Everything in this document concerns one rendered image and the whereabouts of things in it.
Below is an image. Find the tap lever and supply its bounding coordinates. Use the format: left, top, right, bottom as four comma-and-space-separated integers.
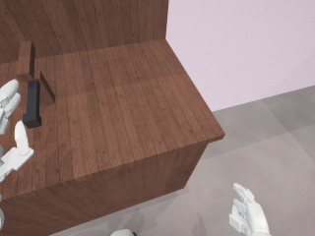
23, 80, 42, 129

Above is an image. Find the counter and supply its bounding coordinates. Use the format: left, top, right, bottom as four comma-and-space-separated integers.
0, 0, 225, 236

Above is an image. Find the right robot hand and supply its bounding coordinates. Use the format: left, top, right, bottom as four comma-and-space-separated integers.
229, 183, 270, 236

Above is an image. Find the left robot hand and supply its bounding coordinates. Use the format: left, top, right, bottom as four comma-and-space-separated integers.
0, 79, 33, 182

